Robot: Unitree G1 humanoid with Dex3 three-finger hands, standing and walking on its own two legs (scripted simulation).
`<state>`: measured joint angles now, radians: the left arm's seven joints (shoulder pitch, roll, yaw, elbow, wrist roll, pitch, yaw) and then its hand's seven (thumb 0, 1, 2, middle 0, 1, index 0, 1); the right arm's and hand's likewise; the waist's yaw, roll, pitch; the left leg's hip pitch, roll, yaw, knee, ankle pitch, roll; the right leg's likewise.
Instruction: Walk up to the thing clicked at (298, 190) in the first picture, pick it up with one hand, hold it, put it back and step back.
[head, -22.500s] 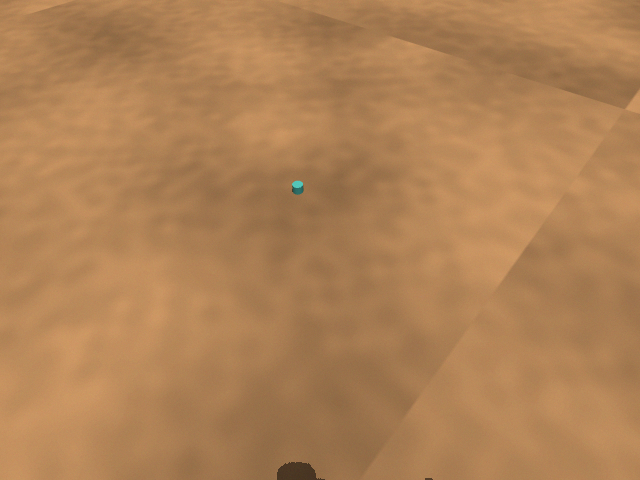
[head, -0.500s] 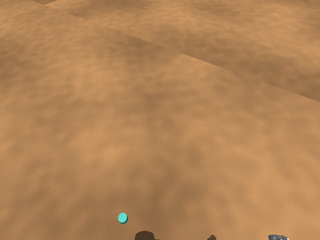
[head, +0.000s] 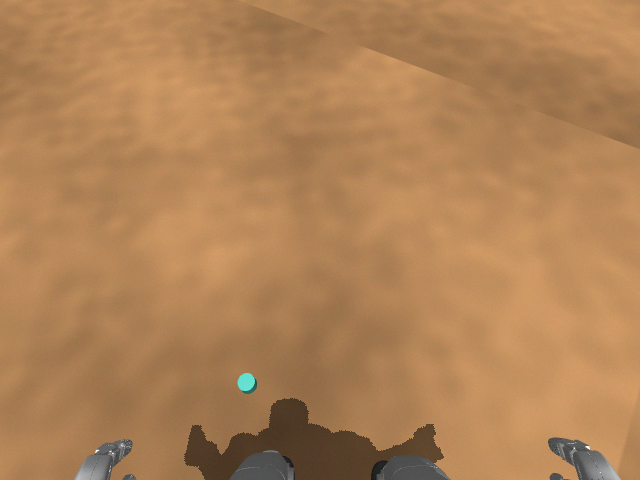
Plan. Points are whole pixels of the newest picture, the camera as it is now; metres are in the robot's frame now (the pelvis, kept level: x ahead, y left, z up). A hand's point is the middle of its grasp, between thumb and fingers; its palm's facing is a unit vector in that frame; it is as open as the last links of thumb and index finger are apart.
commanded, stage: walk up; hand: left
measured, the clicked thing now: (247, 383) +0.38 +0.24 -0.75
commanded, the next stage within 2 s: none
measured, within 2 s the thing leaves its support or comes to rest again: neither
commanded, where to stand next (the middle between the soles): +0.00 +0.00 m, yaw +0 degrees
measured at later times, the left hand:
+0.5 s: hand out of the picture +0.00 +0.28 -0.17, palm faces -0.10 -0.91 -0.39, open 7.4 cm
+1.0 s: hand out of the picture -0.14 +0.27 -0.16, palm faces +0.02 -0.94 -0.35, open 7.4 cm
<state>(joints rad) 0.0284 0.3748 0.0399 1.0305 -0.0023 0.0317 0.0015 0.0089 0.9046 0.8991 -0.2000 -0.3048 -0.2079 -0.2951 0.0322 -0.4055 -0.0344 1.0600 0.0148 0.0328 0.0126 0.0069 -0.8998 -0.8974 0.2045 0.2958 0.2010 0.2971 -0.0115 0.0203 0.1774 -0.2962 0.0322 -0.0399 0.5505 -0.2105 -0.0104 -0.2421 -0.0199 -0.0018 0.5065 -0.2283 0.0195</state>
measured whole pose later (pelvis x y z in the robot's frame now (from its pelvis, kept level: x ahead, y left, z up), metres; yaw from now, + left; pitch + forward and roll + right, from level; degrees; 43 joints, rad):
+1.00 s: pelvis -0.25 +0.02 +0.00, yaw +1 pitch -3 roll -1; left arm 0.13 0.37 0.07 0.81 0.02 0.09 0.02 0.01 0.91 0.90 -0.20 -0.30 -0.21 -0.29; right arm 0.17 -0.35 -0.03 0.89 -0.04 0.02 -0.01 0.01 -0.90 -0.90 0.21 0.30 0.20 0.30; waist 0.00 -0.04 0.18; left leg -0.26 -0.02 -0.04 0.60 -0.29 0.03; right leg -0.45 0.09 0.13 1.10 -0.52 -0.02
